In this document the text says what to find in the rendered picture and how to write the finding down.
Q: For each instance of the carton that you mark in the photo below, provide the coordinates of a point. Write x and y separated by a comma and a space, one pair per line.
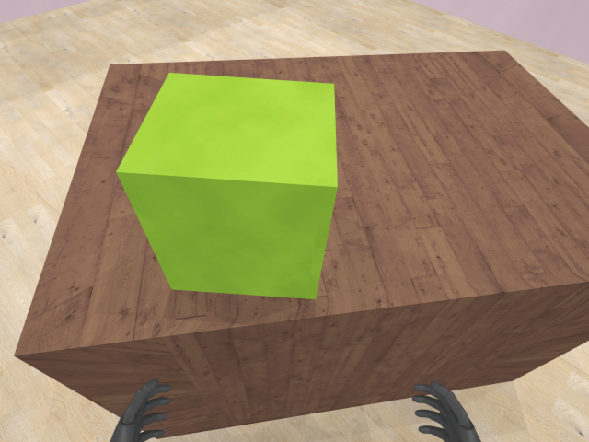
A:
234, 181

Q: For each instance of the robot right hand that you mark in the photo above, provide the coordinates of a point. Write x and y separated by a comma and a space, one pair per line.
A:
457, 427

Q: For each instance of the pedestal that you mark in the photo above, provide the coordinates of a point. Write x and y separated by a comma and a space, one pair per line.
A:
458, 251

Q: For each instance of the robot left hand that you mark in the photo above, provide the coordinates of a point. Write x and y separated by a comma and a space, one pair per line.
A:
133, 419

